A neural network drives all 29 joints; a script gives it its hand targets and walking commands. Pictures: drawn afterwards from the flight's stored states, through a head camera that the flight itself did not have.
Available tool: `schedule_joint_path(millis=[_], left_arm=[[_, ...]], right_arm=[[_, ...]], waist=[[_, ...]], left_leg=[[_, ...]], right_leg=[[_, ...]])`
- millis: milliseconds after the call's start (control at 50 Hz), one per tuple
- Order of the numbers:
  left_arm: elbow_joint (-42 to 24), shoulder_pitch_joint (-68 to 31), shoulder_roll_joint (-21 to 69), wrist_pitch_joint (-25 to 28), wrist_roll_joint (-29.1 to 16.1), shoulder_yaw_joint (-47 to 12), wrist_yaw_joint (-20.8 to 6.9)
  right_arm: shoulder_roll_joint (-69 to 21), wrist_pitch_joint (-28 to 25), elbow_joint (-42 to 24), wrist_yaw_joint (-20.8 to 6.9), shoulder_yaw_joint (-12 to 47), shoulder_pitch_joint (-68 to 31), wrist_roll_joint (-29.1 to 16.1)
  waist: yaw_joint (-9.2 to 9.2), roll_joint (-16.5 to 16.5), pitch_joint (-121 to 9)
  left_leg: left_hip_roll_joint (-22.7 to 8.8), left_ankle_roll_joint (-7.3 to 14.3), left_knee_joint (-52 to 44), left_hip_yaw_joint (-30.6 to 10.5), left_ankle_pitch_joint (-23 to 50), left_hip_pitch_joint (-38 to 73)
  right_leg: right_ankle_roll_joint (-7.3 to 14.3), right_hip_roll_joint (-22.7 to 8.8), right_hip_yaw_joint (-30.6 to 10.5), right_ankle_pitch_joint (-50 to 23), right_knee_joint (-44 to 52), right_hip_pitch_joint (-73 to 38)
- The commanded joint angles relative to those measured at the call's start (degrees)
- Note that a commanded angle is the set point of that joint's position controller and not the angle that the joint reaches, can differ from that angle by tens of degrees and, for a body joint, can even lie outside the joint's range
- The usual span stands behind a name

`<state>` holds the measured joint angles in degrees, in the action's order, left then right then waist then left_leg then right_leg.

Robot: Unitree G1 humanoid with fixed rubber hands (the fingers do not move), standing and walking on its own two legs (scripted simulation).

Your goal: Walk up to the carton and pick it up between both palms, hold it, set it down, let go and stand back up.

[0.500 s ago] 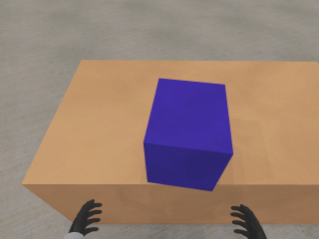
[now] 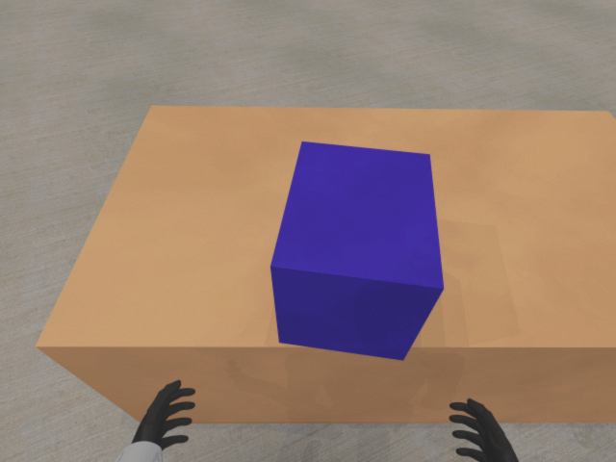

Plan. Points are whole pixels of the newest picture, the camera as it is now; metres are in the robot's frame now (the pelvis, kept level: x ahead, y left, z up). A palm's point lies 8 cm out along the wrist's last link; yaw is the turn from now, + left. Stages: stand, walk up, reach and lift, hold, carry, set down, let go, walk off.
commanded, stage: let go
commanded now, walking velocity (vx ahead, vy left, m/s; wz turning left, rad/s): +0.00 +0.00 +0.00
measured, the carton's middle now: (352, 250) +0.46 -0.05 -0.07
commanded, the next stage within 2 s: stand in 0.02 s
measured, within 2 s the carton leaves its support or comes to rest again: neither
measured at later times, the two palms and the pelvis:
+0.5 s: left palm out of the picture -0.01 +0.25 -0.13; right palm out of the picture +0.02 -0.24 -0.13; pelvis -0.02 +0.01 +0.00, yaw +1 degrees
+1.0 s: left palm out of the picture -0.12 +0.24 -0.14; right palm out of the picture -0.08 -0.24 -0.14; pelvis -0.07 +0.01 +0.00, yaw +2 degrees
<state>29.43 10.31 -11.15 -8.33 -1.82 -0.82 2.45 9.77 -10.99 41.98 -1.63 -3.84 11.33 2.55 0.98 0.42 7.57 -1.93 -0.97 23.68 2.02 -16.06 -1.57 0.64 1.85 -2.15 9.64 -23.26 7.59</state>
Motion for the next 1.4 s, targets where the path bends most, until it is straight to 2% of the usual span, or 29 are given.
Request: schedule_joint_path(millis=[0, 20, 40, 60, 80, 120, 280, 420, 560, 640, 760, 780, 840, 900, 980, 1020, 1040, 1060, 1100, 1120, 1140, 1160, 1180, 1200, 1220, 1260, 1280, 1340, 1380], left_arm=[[-9.9, -5.0, -7.1, 2.3, 0.1, 2.6, 0.3], [1.5, 6.7, -10.1, 6.8, 4.6, 5.4, 0.5], [2.6, 8.1, -11.2, 8.3, 3.5, 5.2, 0.0], [3.3, 6.7, -10.7, 9.4, 3.7, 5.2, -0.3], [3.6, 5.3, -9.3, 10.1, 3.6, 4.9, -0.7], [4.9, 4.6, -8.5, 10.6, 3.3, 4.3, -1.1], [12.8, 7.6, -8.2, 11.3, 2.8, 3.4, -1.0], [18.6, 10.7, -7.9, 11.1, 2.8, 2.8, -0.8], [23.3, 13.3, -7.2, 10.3, 2.6, 2.3, -0.6], [25.2, 15.9, -6.3, 9.9, 2.8, 1.9, -0.5], [26.7, 18.7, -6.7, 9.1, 3.0, 1.8, -0.2], [26.1, 18.9, -6.9, 9.2, 3.5, 2.7, -0.4], [25.9, 16.2, -7.8, 9.0, 2.9, 3.2, -0.2], [25.9, 15.5, -7.6, 8.8, 3.0, 3.8, -0.1], [26.2, 17.2, -5.6, 8.1, 3.7, 4.5, -0.2], [27.1, 21.4, -2.4, 7.8, 4.1, 4.5, -0.5], [27.8, 25.3, -1.0, 7.7, 5.0, 4.5, -0.8], [28.2, 29.0, -0.6, 7.4, 5.5, 4.8, -1.0], [27.5, 32.5, -0.4, 7.2, 4.9, 5.3, -0.7], [27.3, 32.5, 0.2, 7.6, 4.5, 4.8, -0.4], [26.7, 29.3, -1.3, 8.2, 4.4, 4.2, -0.1], [26.7, 27.4, -4.1, 8.8, 4.8, 4.2, 0.3], [24.8, 21.5, -7.1, 9.0, 3.6, 4.7, 0.7], [24.8, 18.9, -12.5, 9.0, 3.1, 6.4, 0.9], [25.2, 16.4, -10.1, 9.1, 2.7, 5.8, 0.7], [25.8, 15.3, -6.4, 8.8, 3.4, 4.8, 0.1], [25.7, 14.9, -6.3, 8.7, 3.8, 4.7, 0.2], [27.7, 18.5, -6.4, 8.2, 4.6, 4.9, -0.2], [28.0, 17.7, -7.4, 7.7, 4.2, 4.9, -0.4]], right_arm=[[7.2, -2.6, -8.0, 0.4, -2.2, -4.0, -0.1], [11.0, 3.2, -3.9, 1.9, -1.5, 0.4, -2.6], [10.6, 5.5, -5.0, 2.4, -0.8, 2.1, -2.9], [10.7, 6.5, -4.7, 2.7, -0.7, 2.7, -2.5], [10.8, 6.9, -4.8, 2.7, -0.5, 2.9, -2.5], [10.6, 7.6, -3.5, 2.6, -0.2, 3.0, -2.2], [11.1, 8.0, 1.0, 2.2, 0.1, 5.3, -2.3], [11.3, 8.2, 4.0, 2.5, 1.0, 8.4, -2.7], [11.3, 8.7, 7.0, 2.8, 1.7, 10.0, -2.7], [11.4, 9.2, 8.3, 3.1, 2.0, 11.0, -2.5], [11.7, 10.1, 10.1, 3.2, 1.7, 13.0, -2.3], [11.9, 10.6, 10.0, 3.2, 1.1, 13.7, -2.2], [9.2, 10.5, 10.8, 3.0, 1.6, 16.8, -1.7], [9.4, 10.1, 11.1, 3.2, 1.0, 18.3, -1.4], [10.1, 10.5, 11.1, 3.6, 0.0, 17.1, -1.9], [11.3, 10.7, 10.8, 4.1, -0.5, 12.5, -2.4], [12.4, 10.9, 9.8, 4.5, -0.9, 7.9, -2.5], [13.1, 11.2, 9.1, 4.9, -1.1, 4.0, -2.3], [12.1, 11.8, 8.3, 5.0, -0.8, -1.8, -1.9], [10.9, 12.0, 8.4, 4.8, 0.0, -1.8, -1.5], [8.5, 12.5, 8.8, 4.2, 0.9, 2.8, -1.0], [4.7, 12.8, 9.5, 3.8, 2.0, 10.4, -0.7], [3.5, 12.5, 10.2, 3.7, 2.4, 16.7, 0.1], [3.9, 12.4, 10.3, 3.7, 2.1, 18.0, 1.0], [5.7, 12.0, 10.0, 3.5, 1.5, 17.1, 1.9], [6.6, 11.7, 10.4, 3.4, 1.0, 17.5, 1.2], [6.9, 11.4, 10.1, 3.3, 0.8, 17.5, 0.8], [5.9, 9.8, 7.4, 3.2, 0.5, 14.5, 0.3], [4.9, 8.7, 7.4, 3.5, 0.0, 17.9, 0.3]], waist=[[0.14, -0.7, -8.3], [0.69, -4.0, -14.7], [-0.46, -1.6, -13.9], [-1.05, -0.1, -16.5], [-1.26, 0.6, -17.3], [-1.47, 1.6, -14.4], [-1.05, 0.1, -4.2], [-1.1, -1.1, -3.8], [-0.77, 0.2, -1.2], [-0.65, -2.3, 0.4], [-0.69, 0.1, 2.9], [-0.46, 3.3, 4.2], [-2.03, 5.9, 2.8], [-2.37, 4.8, -1.1], [-1.41, -0.3, -1.2], [0.06, -7.3, -2.6], [1.66, -9.3, -3.5], [3.36, -9.1, -4.0], [6.88, -9.0, -1.9], [7.51, -6.8, 0.0], [4.77, 1.8, 4.2], [0.27, 10.9, 6.0], [-3.02, 9.9, 8.4], [-2.77, 13.0, 11.0], [-2.72, 12.1, 11.7], [-2.34, 9.9, 9.9], [-2.47, 9.0, 8.9], [-0.45, 7.0, 5.4], [-2.27, 4.9, 2.5]], left_leg=[[1.4, -0.2, -5.3, 4.2, 8.8, -11.0], [-1.1, 1.2, 1.0, -1.5, 15.6, -8.9], [-1.8, 1.7, 0.3, -2.4, 11.1, -6.6], [-2.8, 2.5, 1.2, -3.5, 15.8, -4.6], [-3.1, 2.5, 1.6, -4.0, 16.0, -4.8], [-3.0, 2.1, 0.4, -4.1, 10.5, -5.9], [-3.3, 2.1, -3.1, -5.7, 7.9, -10.4], [-2.9, 2.0, -5.6, -6.6, 1.4, -11.8], [-2.9, 2.1, -7.5, -7.6, -7.1, -16.2], [-3.1, 2.2, -9.0, -8.5, -13.6, -19.6], [-2.1, 1.7, -8.5, -8.6, -19.3, -23.7], [-1.3, 1.8, -6.3, -7.8, -21.5, -23.4], [0.2, 1.1, -2.3, -6.3, -15.5, -16.9], [0.6, 1.2, -1.1, -6.2, -14.8, -14.6], [-1.0, 2.1, -5.8, -9.2, -23.6, -21.9], [-4.4, 4.1, -12.3, -13.0, -27.5, -31.0], [-7.4, 5.7, -14.9, -15.0, -28.1, -36.8], [-9.2, 6.8, -15.7, -14.8, -28.7, -41.2], [-10.1, 5.9, -13.4, -13.8, -29.1, -44.9], [-8.3, 3.9, -7.5, -12.4, -26.9, -40.0], [-3.9, 2.1, 4.6, -9.4, -22.5, -33.4], [1.1, 0.0, 18.3, -4.1, -15.6, -30.6], [2.6, -1.4, 20.7, -0.9, -13.8, -31.3], [1.2, -0.6, 25.6, -2.7, -12.4, -25.7], [0.3, -0.8, 30.5, -3.8, -9.9, -20.8], [0.7, -1.0, 31.4, -3.1, -10.4, -20.1], [0.3, -0.7, 29.3, -2.8, -9.9, -20.3], [1.0, -0.1, 17.0, -1.0, -10.3, -20.3], [2.1, 1.5, 4.0, 0.7, -2.8, -10.0]], right_leg=[[1.1, -0.4, 1.3, -7.2, 1.9, -11.5], [0.4, -5.4, -2.1, -20.7, -1.5, -4.6], [0.3, -5.6, -2.6, -18.6, -1.0, -2.2], [0.2, -6.2, -2.5, -22.8, -2.2, -3.6], [0.3, -6.1, -2.7, -22.2, -2.1, -3.0], [0.4, -5.9, -2.9, -17.0, -0.2, 0.0], [0.1, -6.3, -4.0, -11.4, 1.9, 4.1], [-0.7, -6.0, -3.8, -3.1, 2.7, 4.0], [-1.1, -5.3, -3.6, 4.8, 2.5, 5.5], [-1.4, -4.9, -3.7, 8.2, 1.6, 6.2], [-1.5, -5.1, -5.0, 17.3, 2.6, 10.5], [-1.9, -5.6, -6.4, 21.1, 5.1, 12.3], [-1.6, -6.4, -8.3, 24.5, 8.8, 17.8], [-1.9, -5.7, -7.4, 22.9, 8.0, 16.7], [-2.9, -3.0, -4.0, 20.3, 1.4, 11.9], [-3.7, 1.4, 1.7, 12.1, -13.7, 2.5], [-3.6, 1.9, 3.3, 8.9, -23.8, -3.0], [-3.3, 1.0, 3.3, 9.3, -29.0, -6.3], [-1.4, -2.7, 0.5, 11.8, -26.1, -7.7], [-0.3, -5.4, -2.1, 13.9, -13.5, -4.2], [0.5, -7.7, -9.7, 20.3, 2.3, 5.5], [1.6, -13.6, -22.9, 33.6, 13.2, 12.4], [2.6, -15.5, -26.6, 39.6, 16.9, 15.5], [6.7, -18.7, -32.2, 43.7, 20.4, 24.5], [9.0, -18.3, -31.5, 43.3, 22.8, 30.0], [8.7, -14.5, -19.8, 34.0, 20.1, 27.2], [8.4, -13.7, -17.0, 30.7, 17.8, 24.2], [8.6, -12.8, -14.0, 24.0, 11.9, 13.7], [7.4, -11.7, -11.1, 22.7, 6.4, 15.1]])
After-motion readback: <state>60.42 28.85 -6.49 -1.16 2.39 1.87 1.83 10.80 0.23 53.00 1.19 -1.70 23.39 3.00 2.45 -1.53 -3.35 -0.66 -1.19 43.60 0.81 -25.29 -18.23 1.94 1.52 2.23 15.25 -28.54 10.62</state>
